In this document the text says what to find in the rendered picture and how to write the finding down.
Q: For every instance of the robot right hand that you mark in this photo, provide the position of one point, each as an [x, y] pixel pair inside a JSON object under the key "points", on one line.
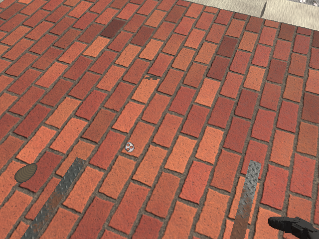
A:
{"points": [[297, 226]]}

